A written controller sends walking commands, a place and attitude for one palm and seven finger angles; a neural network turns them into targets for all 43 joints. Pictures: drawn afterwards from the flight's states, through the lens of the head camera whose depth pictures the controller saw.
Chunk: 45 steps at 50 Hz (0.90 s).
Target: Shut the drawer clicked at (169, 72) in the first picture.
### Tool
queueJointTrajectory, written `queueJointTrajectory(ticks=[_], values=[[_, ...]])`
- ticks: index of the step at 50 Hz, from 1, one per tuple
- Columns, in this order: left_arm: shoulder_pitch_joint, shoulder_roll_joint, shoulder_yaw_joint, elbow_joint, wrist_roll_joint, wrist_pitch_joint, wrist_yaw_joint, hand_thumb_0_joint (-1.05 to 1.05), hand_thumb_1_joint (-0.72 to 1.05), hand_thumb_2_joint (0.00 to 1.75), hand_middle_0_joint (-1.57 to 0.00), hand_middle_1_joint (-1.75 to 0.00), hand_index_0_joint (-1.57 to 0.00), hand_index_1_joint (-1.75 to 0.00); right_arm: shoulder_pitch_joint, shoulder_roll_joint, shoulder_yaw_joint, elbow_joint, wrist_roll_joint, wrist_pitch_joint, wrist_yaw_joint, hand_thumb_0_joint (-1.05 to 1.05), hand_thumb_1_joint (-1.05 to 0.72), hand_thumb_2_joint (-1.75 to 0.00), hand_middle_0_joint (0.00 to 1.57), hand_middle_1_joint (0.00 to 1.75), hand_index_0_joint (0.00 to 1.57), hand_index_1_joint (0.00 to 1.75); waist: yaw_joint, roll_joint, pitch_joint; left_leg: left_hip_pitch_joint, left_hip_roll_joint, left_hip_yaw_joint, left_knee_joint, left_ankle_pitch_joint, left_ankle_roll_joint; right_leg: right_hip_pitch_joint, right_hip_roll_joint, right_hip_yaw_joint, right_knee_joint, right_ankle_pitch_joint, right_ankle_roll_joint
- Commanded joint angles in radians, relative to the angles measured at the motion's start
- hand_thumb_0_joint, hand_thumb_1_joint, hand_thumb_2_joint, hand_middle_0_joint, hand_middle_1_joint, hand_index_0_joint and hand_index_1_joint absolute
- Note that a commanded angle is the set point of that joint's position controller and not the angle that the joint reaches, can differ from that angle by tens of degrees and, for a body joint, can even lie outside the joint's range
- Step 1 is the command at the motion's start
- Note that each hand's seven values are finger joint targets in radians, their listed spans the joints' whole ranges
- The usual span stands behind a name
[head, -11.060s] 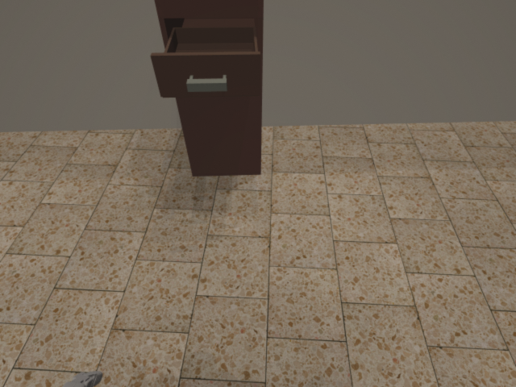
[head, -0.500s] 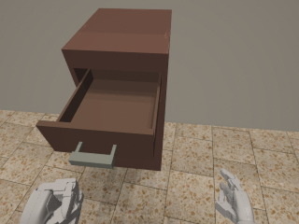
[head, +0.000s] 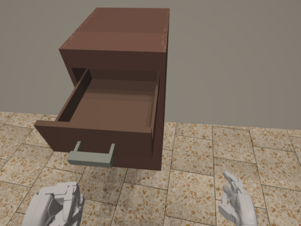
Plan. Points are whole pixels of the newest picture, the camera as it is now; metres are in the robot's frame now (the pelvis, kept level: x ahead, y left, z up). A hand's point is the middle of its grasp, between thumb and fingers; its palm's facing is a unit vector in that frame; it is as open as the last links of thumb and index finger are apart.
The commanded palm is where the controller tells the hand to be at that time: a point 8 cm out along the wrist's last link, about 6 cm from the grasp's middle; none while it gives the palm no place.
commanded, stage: bring the fist close to the handle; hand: left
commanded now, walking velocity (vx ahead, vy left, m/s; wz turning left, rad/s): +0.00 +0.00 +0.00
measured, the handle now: (93, 152) +0.31 +0.20 +0.01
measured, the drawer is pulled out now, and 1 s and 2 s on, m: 0.28 0.28 0.25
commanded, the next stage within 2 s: push the drawer shut in 1.28 s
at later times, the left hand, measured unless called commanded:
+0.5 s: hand (92, 197) +0.18 +0.15 +0.05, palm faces +0.00 -1.00 -0.06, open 3.3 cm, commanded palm +0.14 +0.22 +0.05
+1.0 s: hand (103, 187) +0.21 +0.15 +0.01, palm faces -0.03 -1.00 -0.05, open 3.3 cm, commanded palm +0.18 +0.21 +0.02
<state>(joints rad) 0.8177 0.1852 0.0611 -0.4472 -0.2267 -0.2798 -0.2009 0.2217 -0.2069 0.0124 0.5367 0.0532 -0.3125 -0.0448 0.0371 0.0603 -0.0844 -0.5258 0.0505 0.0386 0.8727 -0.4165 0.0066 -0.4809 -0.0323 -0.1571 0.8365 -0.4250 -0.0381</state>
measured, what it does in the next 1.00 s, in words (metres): stands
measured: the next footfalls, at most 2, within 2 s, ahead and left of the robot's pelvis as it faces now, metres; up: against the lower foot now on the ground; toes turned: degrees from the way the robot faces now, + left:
none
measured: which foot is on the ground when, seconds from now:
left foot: down 0.00-1.00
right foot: down 0.00-1.00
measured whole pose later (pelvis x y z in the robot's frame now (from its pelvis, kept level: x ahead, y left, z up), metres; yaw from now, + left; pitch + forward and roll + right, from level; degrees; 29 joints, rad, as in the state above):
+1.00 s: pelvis +0.00 +0.00 -0.04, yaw -1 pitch +15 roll -1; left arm 0.45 0.18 0.05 -0.12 -0.19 -0.38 -0.15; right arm 0.22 -0.22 0.00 0.51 0.02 -0.18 -0.04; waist -0.01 0.04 -0.12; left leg -0.87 0.06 0.03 1.12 -0.50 0.01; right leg -0.83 -0.05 -0.15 1.09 -0.52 -0.05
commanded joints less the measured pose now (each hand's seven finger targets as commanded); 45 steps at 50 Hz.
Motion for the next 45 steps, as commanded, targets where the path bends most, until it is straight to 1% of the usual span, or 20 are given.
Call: queueJointTrajectory(ticks=[1,2,4,6,10,12,14,18,22,25,28,31,32,34,36,37,38,40,43,45], values=[[-0.025,0.07,0.059,-0.148,-0.019,-0.079,-0.007,0.0,0.9,0.9,-1.4,-1.6,-1.4,-1.6,-0.104,-0.108,-0.046,-0.172,0.0,-0.057,-0.008,0.0,-0.9,-0.9,0.2,0.3,0.2,0.3,-0.019,-0.077,-0.022,-0.003,-0.053,-0.053,-0.114,0.098,0.023,-0.013,0.02,0.128,-0.19,0.024,0.024],[-0.05,0.095,0.086,-0.136,-0.016,-0.084,-0.004,0.0,0.9,0.9,-1.4,-1.6,-1.4,-1.6,-0.105,-0.111,-0.047,-0.162,-0.002,-0.054,-0.009,0.0,-0.9,-0.9,0.2,0.3,0.2,0.3,-0.016,-0.063,-0.025,-0.006,-0.053,-0.056,-0.111,0.102,0.023,-0.011,0.021,0.131,-0.188,0.025,0.02],[-0.064,0.082,0.082,-0.112,-0.02,-0.092,-0.011,0.0,0.9,0.9,-1.4,-1.6,-1.4,-1.6,-0.095,-0.11,-0.048,-0.16,-0.003,-0.049,-0.01,0.0,-0.9,-0.9,0.2,0.3,0.2,0.3,-0.02,-0.068,-0.042,-0.01,-0.054,-0.053,-0.103,0.109,0.022,-0.011,0.019,0.13,-0.18,0.035,0.022],[-0.11,0.085,0.079,-0.108,-0.022,-0.1,-0.015,0.0,0.9,0.9,-1.4,-1.6,-1.4,-1.6,-0.092,-0.114,-0.047,-0.159,-0.005,-0.05,-0.009,0.0,-0.9,-0.9,0.2,0.3,0.2,0.3,-0.025,-0.034,-0.048,-0.01,-0.054,-0.055,-0.099,0.116,0.023,-0.018,0.019,0.126,-0.167,0.051,0.021],[-0.124,0.067,0.061,-0.062,-0.017,-0.101,-0.012,0.0,0.9,0.9,-1.4,-1.6,-1.4,-1.6,-0.086,-0.116,-0.05,-0.156,-0.01,-0.047,-0.003,0.0,-0.9,-0.9,0.2,0.3,0.2,0.3,-0.027,-0.042,-0.073,-0.022,-0.055,-0.056,-0.088,0.127,0.023,-0.023,0.018,0.12,-0.146,0.076,0.022],[-0.124,0.092,0.088,-0.034,-0.009,-0.1,-0.005,0.0,0.9,0.9,-1.4,-1.6,-1.4,-1.6,-0.093,-0.117,-0.056,-0.151,-0.011,-0.038,-0.003,0.0,-0.9,-0.9,0.2,0.3,0.2,0.3,-0.021,-0.067,-0.084,-0.037,-0.055,-0.055,-0.082,0.14,0.023,-0.016,0.017,0.126,-0.141,0.088,0.023],[-0.13,0.067,0.066,-0.026,-0.006,-0.101,-0.002,0.0,0.9,0.9,-1.4,-1.6,-1.4,-1.6,-0.089,-0.116,-0.055,-0.159,-0.011,-0.03,0.0,0.0,-0.9,-0.9,0.2,0.3,0.2,0.3,-0.02,-0.032,-0.088,-0.039,-0.056,-0.052,-0.084,0.143,0.021,-0.025,0.017,0.113,-0.12,0.098,0.02],[-0.163,0.059,0.051,-0.01,0.001,-0.114,0.019,0.0,0.9,0.9,-1.4,-1.6,-1.4,-1.6,-0.084,-0.118,-0.056,-0.164,-0.017,-0.014,0.002,0.0,-0.9,-0.9,0.2,0.3,0.2,0.3,-0.029,-0.06,-0.097,-0.064,-0.056,-0.054,-0.068,0.136,0.022,-0.048,0.018,0.11,-0.099,0.096,0.023],[-0.201,0.092,0.088,0.034,0.006,-0.14,0.031,0.0,0.9,0.9,-1.4,-1.6,-1.4,-1.6,-0.079,-0.123,-0.061,-0.155,-0.021,0.005,-0.004,0.0,-0.9,-0.9,0.2,0.3,0.2,0.3,-0.034,-0.091,-0.104,-0.1,-0.053,-0.054,-0.039,0.127,0.022,-0.069,0.019,0.124,-0.085,0.077,0.023],[-0.217,0.059,0.054,0.033,0.0,-0.159,0.024,0.0,0.9,0.9,-1.4,-1.6,-1.4,-1.6,-0.069,-0.122,-0.06,-0.165,-0.022,0.007,-0.001,0.0,-0.9,-0.9,0.2,0.3,0.2,0.3,-0.038,-0.035,-0.142,-0.093,-0.054,-0.052,-0.023,0.138,0.019,-0.089,0.019,0.114,-0.051,0.105,0.021],[-0.239,0.055,0.045,0.059,0.005,-0.167,0.024,0.0,0.9,0.9,-1.4,-1.6,-1.4,-1.6,-0.064,-0.127,-0.061,-0.164,-0.024,0.016,0.0,0.0,-0.9,-0.9,0.2,0.3,0.2,0.3,-0.049,-0.06,-0.152,-0.113,-0.051,-0.058,-0.005,0.137,0.02,-0.115,0.022,0.106,-0.026,0.112,0.022],[-0.251,0.058,0.041,0.066,0.006,-0.173,0.023,0.0,0.9,0.9,-1.4,-1.6,-1.4,-1.6,-0.063,-0.129,-0.062,-0.17,-0.026,0.022,0.001,0.0,-0.9,-0.9,0.2,0.3,0.2,0.3,-0.047,-0.041,-0.175,-0.13,-0.051,-0.058,0.013,0.136,0.018,-0.133,0.021,0.107,-0.005,0.112,0.021],[-0.266,0.073,0.054,0.088,0.014,-0.17,0.03,0.0,0.9,0.9,-1.4,-1.6,-1.4,-1.6,-0.064,-0.131,-0.063,-0.165,-0.026,0.03,-0.002,0.0,-0.9,-0.9,0.2,0.3,0.2,0.3,-0.051,-0.071,-0.161,-0.145,-0.047,-0.061,0.019,0.131,0.02,-0.142,0.023,0.109,-0.003,0.103,0.021],[-0.298,0.056,0.033,0.084,0.016,-0.176,0.032,0.0,0.9,0.9,-1.4,-1.6,-1.4,-1.6,-0.059,-0.131,-0.06,-0.172,-0.03,0.033,-0.001,0.0,-0.9,-0.9,0.2,0.3,0.2,0.3,-0.054,-0.047,-0.175,-0.157,-0.049,-0.061,0.032,0.118,0.018,-0.159,0.02,0.11,0.014,0.09,0.021],[-0.299,0.079,0.068,0.109,0.014,-0.177,0.041,0.0,0.9,0.9,-1.4,-1.6,-1.4,-1.6,-0.055,-0.133,-0.062,-0.173,-0.03,0.043,-0.003,0.0,-0.9,-0.9,0.2,0.3,0.2,0.3,-0.046,-0.059,-0.188,-0.179,-0.048,-0.06,0.045,0.114,0.017,-0.16,0.021,0.116,0.02,0.079,0.019],[-0.331,0.081,0.061,0.114,0.021,-0.178,0.045,0.0,0.9,0.9,-1.4,-1.6,-1.4,-1.6,-0.058,-0.135,-0.059,-0.172,-0.032,0.048,-0.004,0.0,-0.9,-0.9,0.2,0.3,0.2,0.3,-0.055,-0.068,-0.186,-0.191,-0.047,-0.062,0.054,0.11,0.02,-0.172,0.022,0.118,0.027,0.075,0.021],[-0.339,0.084,0.072,0.115,0.021,-0.183,0.048,0.0,0.9,0.9,-1.4,-1.6,-1.4,-1.6,-0.054,-0.135,-0.061,-0.173,-0.032,0.05,-0.004,0.0,-0.9,-0.9,0.2,0.3,0.2,0.3,-0.05,-0.045,-0.209,-0.189,-0.046,-0.06,0.062,0.114,0.018,-0.179,0.022,0.118,0.04,0.079,0.019],[-0.339,0.061,0.05,0.122,0.017,-0.185,0.047,0.0,0.9,0.9,-1.4,-1.6,-1.4,-1.6,-0.05,-0.132,-0.059,-0.179,-0.033,0.054,0.0,0.0,-0.9,-0.9,0.2,0.3,0.2,0.3,-0.05,-0.034,-0.223,-0.19,-0.048,-0.06,0.07,0.134,0.017,-0.179,0.022,0.113,0.054,0.111,0.017],[-0.368,0.055,0.041,0.147,0.018,-0.189,0.046,0.0,0.9,0.9,-1.4,-1.6,-1.4,-1.6,-0.047,-0.136,-0.06,-0.178,-0.034,0.062,0.001,0.0,-0.9,-0.9,0.2,0.3,0.2,0.3,-0.061,-0.065,-0.243,-0.213,-0.046,-0.06,0.094,0.137,0.019,-0.192,0.023,0.117,0.07,0.122,0.021],[-0.356,0.066,0.043,0.122,0.019,-0.19,0.046,0.0,0.9,0.9,-1.4,-1.6,-1.4,-1.6,-0.042,-0.137,-0.061,-0.186,-0.034,0.066,0.003,0.0,-0.9,-0.9,0.2,0.3,0.2,0.3,-0.05,-0.021,-0.273,-0.2,-0.045,-0.06,0.093,0.156,0.017,-0.19,0.022,0.109,0.085,0.142,0.017]])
